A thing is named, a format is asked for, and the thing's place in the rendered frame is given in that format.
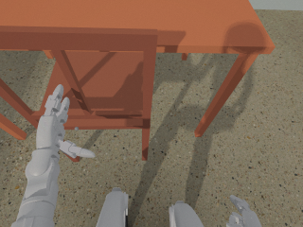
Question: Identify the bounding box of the table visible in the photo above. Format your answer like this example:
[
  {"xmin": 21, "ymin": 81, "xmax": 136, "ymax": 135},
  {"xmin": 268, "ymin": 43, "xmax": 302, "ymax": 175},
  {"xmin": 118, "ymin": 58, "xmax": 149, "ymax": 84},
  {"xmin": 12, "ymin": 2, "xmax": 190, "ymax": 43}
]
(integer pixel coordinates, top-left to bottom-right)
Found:
[{"xmin": 0, "ymin": 0, "xmax": 275, "ymax": 140}]

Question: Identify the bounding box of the robot right hand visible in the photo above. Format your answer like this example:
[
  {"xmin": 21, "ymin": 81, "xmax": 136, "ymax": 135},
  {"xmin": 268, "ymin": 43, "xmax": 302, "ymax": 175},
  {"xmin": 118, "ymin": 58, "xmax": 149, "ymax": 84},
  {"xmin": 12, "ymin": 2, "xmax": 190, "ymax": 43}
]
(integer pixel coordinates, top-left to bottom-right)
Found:
[{"xmin": 226, "ymin": 195, "xmax": 262, "ymax": 227}]

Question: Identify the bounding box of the left robot forearm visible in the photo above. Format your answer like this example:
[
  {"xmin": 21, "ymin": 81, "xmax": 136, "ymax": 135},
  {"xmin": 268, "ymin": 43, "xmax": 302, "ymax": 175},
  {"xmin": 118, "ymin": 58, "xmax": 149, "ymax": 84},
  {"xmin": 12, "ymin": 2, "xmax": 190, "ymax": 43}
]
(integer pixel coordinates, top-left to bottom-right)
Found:
[{"xmin": 10, "ymin": 148, "xmax": 61, "ymax": 227}]

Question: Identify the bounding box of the chair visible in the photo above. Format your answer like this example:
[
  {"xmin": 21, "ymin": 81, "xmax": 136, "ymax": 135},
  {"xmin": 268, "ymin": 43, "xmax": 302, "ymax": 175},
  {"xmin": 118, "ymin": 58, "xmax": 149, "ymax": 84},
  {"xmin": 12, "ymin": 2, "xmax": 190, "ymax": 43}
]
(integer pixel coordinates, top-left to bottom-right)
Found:
[{"xmin": 0, "ymin": 26, "xmax": 158, "ymax": 163}]

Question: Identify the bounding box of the left robot thigh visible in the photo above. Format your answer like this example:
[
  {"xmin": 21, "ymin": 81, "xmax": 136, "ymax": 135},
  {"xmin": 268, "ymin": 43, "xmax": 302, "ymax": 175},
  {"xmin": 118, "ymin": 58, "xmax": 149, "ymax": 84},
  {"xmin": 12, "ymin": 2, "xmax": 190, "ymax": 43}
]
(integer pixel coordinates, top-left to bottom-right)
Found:
[{"xmin": 96, "ymin": 191, "xmax": 129, "ymax": 227}]

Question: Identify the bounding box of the robot thigh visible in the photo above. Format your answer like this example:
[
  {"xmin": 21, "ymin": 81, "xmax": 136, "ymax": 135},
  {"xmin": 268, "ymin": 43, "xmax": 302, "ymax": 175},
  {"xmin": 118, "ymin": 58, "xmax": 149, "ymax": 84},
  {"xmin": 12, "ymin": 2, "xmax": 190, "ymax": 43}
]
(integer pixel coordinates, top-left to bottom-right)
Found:
[
  {"xmin": 169, "ymin": 203, "xmax": 204, "ymax": 227},
  {"xmin": 96, "ymin": 191, "xmax": 129, "ymax": 227}
]

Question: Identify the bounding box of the right robot thigh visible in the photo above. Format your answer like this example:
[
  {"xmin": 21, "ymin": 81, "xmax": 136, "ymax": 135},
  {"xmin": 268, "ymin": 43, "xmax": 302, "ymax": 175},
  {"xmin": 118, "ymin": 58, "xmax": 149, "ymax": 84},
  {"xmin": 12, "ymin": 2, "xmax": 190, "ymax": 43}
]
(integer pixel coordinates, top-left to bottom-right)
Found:
[{"xmin": 169, "ymin": 203, "xmax": 204, "ymax": 227}]

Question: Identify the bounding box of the robot left hand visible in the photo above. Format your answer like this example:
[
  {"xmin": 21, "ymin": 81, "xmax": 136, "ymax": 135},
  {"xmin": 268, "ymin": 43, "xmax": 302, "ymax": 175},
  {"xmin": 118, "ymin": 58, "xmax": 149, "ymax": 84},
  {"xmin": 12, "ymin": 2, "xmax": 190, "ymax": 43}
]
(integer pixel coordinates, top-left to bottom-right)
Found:
[{"xmin": 36, "ymin": 84, "xmax": 96, "ymax": 159}]

